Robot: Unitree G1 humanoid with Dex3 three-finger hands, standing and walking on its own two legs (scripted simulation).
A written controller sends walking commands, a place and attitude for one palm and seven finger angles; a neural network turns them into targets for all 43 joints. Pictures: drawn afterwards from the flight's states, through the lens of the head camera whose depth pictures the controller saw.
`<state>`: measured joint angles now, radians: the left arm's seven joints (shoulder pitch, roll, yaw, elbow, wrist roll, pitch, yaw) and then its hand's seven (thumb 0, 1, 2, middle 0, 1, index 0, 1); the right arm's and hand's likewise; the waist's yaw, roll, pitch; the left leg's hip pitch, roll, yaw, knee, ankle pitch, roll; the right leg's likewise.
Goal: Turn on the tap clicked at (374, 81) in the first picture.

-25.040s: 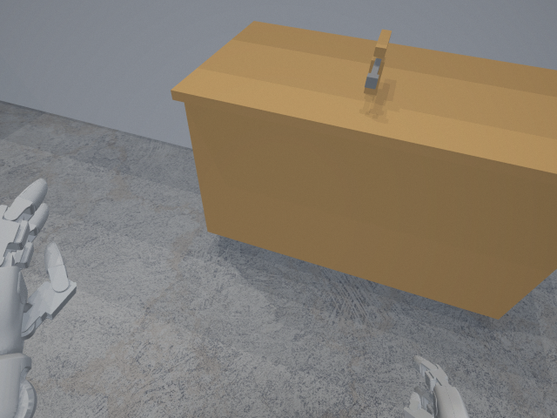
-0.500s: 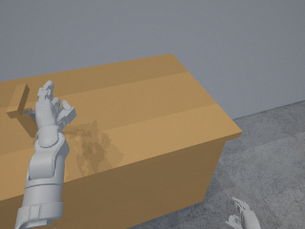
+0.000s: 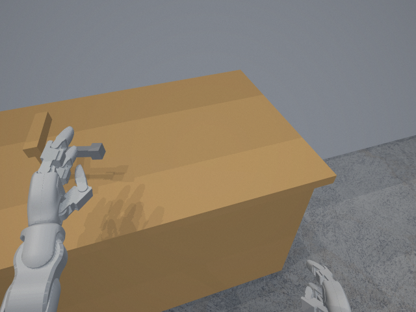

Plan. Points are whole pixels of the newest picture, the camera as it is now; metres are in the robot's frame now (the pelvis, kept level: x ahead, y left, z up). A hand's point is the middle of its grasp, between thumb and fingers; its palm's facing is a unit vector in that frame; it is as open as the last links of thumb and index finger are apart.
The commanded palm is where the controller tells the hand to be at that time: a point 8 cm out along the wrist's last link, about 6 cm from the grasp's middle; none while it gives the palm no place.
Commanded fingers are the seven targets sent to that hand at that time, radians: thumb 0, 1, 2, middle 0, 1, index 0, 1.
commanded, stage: draw the hand back beside the body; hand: left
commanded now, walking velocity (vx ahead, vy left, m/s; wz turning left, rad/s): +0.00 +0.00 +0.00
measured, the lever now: (97, 151) +0.43 +0.31 +0.08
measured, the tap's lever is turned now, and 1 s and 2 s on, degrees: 73 73 73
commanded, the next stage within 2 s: step back with the hand held close in 0.78 s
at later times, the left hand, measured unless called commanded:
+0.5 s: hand (55, 225) +0.20 +0.25 +0.15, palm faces +0.39 -0.87 -0.31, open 7.4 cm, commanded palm +0.15 +0.29 +0.17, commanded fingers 0.00 0.90 0.90 -0.20 -0.30 -0.20 -0.30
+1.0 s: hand (39, 218) +0.20 +0.27 +0.17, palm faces +0.42 -0.84 -0.35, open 7.4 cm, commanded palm +0.15 +0.30 +0.17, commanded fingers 0.00 0.90 0.90 -0.20 -0.30 -0.20 -0.30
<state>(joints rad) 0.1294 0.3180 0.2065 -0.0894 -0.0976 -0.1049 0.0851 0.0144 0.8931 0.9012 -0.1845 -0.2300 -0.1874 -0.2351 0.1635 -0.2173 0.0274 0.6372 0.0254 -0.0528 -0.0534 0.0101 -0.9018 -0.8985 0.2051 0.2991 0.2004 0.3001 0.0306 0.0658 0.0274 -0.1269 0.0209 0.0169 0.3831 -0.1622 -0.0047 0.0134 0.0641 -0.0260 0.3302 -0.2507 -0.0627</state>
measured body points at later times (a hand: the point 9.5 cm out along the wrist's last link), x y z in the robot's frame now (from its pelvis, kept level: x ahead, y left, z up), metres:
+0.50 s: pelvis +0.00 +0.01 +0.00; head -0.03 +0.00 +0.45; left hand +0.17 +0.30 +0.17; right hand +0.21 -0.20 -0.07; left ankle +0.04 +0.13 -0.74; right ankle -0.04 -0.08 -0.74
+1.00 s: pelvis +0.00 +0.02 +0.00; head -0.02 +0.01 +0.45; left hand +0.17 +0.31 +0.19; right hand +0.20 -0.19 -0.08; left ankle +0.04 +0.13 -0.74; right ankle -0.04 -0.08 -0.74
